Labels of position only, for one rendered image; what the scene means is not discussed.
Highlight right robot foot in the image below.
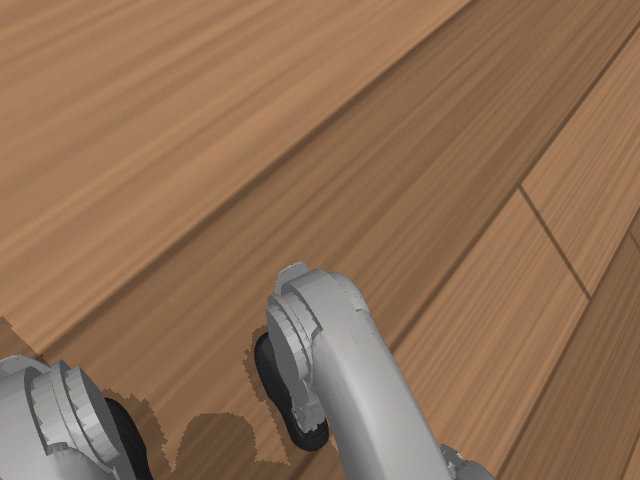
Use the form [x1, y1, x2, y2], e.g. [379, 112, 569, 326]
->
[254, 332, 329, 452]

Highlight left robot foot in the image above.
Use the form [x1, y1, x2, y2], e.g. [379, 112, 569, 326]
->
[104, 397, 154, 480]

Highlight right robot hand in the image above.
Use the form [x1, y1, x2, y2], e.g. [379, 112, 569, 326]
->
[439, 444, 497, 480]

